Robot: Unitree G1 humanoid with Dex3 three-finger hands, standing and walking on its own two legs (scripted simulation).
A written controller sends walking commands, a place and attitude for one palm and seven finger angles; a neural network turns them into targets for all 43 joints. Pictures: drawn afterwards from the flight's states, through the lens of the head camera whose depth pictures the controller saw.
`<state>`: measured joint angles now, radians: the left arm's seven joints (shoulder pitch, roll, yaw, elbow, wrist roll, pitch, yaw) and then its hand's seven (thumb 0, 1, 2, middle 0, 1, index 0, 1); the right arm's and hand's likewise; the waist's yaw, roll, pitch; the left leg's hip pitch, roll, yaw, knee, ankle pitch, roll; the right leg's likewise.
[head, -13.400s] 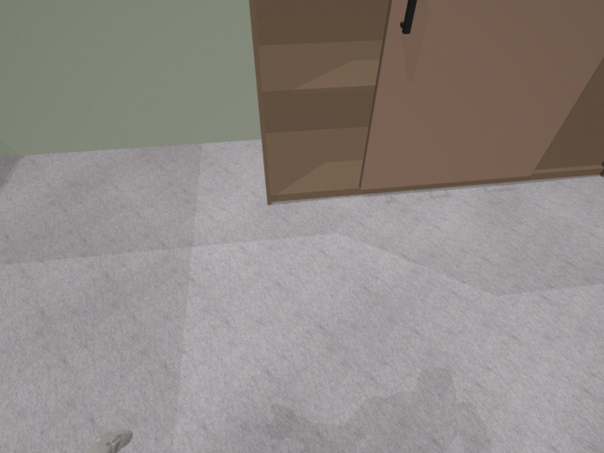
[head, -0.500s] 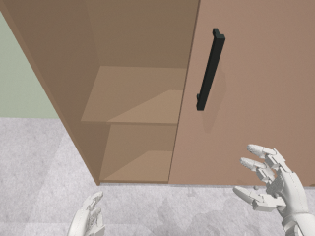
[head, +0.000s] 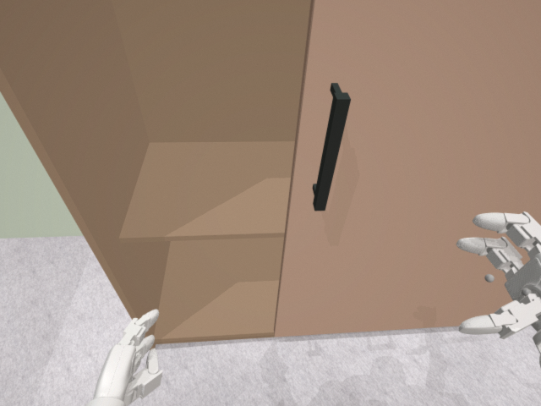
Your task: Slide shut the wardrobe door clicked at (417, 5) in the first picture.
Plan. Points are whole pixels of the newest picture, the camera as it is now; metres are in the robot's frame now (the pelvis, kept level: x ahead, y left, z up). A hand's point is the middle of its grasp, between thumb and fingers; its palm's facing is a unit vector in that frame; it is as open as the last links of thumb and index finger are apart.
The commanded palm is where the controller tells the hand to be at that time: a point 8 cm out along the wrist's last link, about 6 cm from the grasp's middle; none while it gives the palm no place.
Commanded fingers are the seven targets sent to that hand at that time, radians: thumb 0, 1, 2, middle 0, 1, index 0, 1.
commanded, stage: raise the hand with hooked fingers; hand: right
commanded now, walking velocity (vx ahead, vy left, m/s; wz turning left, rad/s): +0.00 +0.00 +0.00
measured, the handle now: (326, 152) +0.50 -0.09 +0.14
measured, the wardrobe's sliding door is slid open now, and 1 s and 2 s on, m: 0.43 0.43 0.43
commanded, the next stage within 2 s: move the hooked fingers beside the handle in 0.76 s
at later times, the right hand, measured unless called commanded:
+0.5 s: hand (481, 248) +0.29 -0.26 +0.15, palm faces -0.03 +1.00 -0.08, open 14.0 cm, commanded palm +0.25 -0.31 +0.17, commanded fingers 0.00 0.50 -0.30 0.30 1.20 0.30 1.20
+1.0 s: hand (490, 241) +0.29 -0.27 +0.16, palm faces +0.03 +1.00 -0.06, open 13.9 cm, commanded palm +0.27 -0.30 +0.17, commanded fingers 0.00 0.50 -0.30 0.30 1.20 0.30 1.20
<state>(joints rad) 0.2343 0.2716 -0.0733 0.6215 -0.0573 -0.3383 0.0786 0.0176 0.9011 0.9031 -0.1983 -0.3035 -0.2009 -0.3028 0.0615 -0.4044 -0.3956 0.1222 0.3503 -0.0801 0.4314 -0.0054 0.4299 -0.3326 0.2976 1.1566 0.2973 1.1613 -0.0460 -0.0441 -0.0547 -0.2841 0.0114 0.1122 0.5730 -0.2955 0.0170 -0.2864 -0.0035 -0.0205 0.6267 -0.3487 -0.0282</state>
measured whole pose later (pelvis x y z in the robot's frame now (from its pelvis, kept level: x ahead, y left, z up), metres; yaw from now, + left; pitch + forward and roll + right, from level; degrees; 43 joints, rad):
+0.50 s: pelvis +0.01 +0.01 +0.01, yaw +1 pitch +1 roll +1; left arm 0.25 0.30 -0.07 0.63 -0.07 -0.28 0.07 0.02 0.90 0.90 -0.20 -0.30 -0.20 -0.30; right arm -0.06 -0.46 -0.46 0.23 0.35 0.04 0.55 -0.01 0.50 -0.30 0.30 1.20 0.30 1.20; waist -0.04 -0.06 -0.04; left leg -0.25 0.00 0.10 0.49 -0.26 0.03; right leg -0.23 -0.01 -0.03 0.52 -0.31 -0.02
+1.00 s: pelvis +0.01 +0.01 +0.01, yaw +0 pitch +0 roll +1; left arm 0.23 0.28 -0.08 0.65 -0.07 -0.28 0.09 0.02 0.90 0.90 -0.20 -0.30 -0.20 -0.30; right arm -0.12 -0.44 -0.45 0.25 0.34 0.02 0.50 -0.01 0.50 -0.30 0.30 1.20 0.30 1.20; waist -0.05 -0.06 -0.03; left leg -0.22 0.00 0.11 0.48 -0.26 0.02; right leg -0.21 0.00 -0.03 0.51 -0.30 -0.02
